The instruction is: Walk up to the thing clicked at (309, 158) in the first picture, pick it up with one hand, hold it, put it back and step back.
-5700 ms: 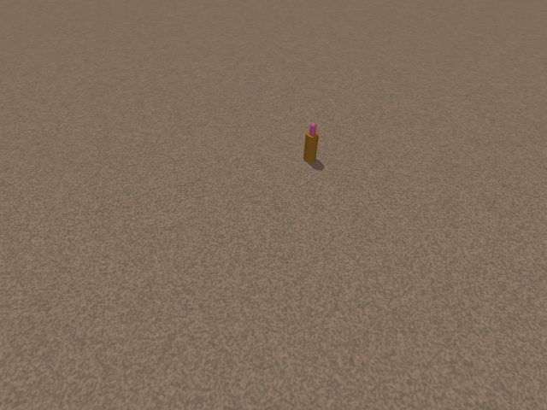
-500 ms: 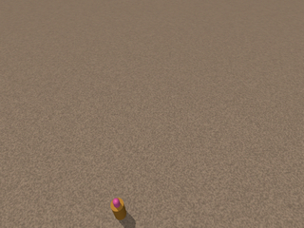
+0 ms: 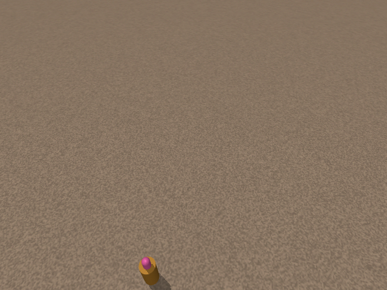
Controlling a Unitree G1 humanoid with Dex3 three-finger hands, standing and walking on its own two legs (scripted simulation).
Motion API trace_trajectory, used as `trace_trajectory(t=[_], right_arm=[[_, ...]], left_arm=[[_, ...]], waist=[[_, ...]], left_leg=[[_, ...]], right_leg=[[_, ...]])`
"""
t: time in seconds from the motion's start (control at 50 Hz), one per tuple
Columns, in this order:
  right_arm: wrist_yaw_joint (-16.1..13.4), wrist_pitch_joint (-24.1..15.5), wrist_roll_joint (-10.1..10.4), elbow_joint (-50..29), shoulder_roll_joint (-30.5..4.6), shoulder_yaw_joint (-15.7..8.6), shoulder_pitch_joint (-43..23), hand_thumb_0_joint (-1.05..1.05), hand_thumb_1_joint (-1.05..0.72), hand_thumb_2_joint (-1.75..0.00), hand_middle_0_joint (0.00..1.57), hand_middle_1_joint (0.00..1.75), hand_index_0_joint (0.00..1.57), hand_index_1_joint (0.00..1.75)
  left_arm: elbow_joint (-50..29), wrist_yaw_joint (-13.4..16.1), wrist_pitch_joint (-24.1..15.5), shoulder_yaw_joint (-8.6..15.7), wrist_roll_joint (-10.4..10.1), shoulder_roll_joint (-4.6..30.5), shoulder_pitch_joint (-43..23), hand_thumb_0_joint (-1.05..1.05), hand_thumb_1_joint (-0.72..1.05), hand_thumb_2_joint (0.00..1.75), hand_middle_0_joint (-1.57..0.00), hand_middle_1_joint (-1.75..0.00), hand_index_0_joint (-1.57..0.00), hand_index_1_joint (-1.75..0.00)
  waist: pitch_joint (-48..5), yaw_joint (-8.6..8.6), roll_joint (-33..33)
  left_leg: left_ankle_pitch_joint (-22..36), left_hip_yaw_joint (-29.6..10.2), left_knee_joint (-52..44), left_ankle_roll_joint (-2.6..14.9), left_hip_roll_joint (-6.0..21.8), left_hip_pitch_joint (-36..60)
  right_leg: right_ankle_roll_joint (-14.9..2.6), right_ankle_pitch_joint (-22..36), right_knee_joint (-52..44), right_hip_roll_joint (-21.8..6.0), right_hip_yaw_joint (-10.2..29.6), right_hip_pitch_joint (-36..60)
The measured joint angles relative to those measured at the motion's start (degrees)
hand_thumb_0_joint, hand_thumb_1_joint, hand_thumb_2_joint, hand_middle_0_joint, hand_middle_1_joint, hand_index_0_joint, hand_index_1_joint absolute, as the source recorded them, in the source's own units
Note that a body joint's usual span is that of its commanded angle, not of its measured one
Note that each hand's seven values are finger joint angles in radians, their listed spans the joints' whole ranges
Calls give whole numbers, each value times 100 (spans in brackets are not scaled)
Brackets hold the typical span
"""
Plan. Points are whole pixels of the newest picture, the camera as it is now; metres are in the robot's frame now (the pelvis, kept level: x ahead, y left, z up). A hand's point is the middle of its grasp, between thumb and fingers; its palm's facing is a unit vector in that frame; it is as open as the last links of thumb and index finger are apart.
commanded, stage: stand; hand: left
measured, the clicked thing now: (148, 269) +0.37 +0.19 -0.66
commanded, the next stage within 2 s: go down in 1.94 s
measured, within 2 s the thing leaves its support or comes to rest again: neither
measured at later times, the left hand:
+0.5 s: hand out of the picture +0.09 +0.25 -0.15, palm faces -0.02 -0.94 -0.34, open 7.4 cm
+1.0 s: hand out of the picture +0.09 +0.25 -0.16, palm faces -0.01 -0.94 -0.34, open 7.4 cm
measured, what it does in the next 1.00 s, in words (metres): stands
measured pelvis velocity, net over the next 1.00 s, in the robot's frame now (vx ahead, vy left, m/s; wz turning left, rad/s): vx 0.02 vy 0.00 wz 0.00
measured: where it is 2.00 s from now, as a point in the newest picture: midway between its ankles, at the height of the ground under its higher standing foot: outside the picture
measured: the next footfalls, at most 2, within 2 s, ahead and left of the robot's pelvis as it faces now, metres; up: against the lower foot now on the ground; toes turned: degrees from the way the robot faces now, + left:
none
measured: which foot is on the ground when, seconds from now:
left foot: down 0.00-1.00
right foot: down 0.00-1.00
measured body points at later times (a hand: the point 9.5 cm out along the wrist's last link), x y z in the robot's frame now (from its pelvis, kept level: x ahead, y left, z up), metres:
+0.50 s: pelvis +0.01 +0.00 +0.00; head +0.02 -0.01 +0.45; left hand +0.09 +0.30 -0.13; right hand +0.10 -0.30 -0.13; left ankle +0.02 +0.13 -0.75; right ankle +0.00 -0.14 -0.75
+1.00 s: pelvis +0.02 +0.00 +0.00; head +0.03 +0.00 +0.45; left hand +0.10 +0.30 -0.13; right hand +0.11 -0.31 -0.13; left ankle +0.02 +0.13 -0.75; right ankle +0.00 -0.14 -0.75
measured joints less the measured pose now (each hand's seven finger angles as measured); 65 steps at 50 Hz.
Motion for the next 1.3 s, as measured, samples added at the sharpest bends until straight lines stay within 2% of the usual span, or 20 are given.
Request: trace_trajectory(t=[1.3], right_arm=[[-51,11,18,-123,-16,66,94,1,-90,-90,21,30,20,30]], left_arm=[[-153,19,41,7,-2,26,70,1,90,90,-20,-30,-21,-30]], waist=[[39,35,-6]], left_leg=[[-145,-5,-77,-23,5,231]], right_leg=[[-9,-135,-106,4,-20,249]])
